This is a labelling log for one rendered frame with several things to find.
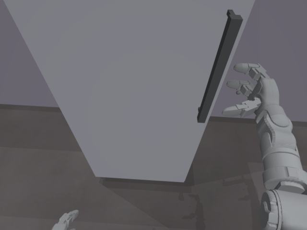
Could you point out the robot right forearm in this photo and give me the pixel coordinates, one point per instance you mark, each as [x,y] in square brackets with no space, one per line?
[282,166]

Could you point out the robot left hand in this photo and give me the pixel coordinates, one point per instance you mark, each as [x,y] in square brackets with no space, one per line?
[66,220]

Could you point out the handle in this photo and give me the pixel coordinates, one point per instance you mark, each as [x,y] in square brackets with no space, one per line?
[227,42]

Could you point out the robot right hand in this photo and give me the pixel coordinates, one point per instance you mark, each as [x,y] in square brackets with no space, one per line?
[266,91]

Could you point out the right robot upper arm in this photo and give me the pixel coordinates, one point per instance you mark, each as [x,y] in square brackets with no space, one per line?
[282,210]

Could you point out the fridge door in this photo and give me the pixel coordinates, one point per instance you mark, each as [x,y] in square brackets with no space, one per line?
[129,76]

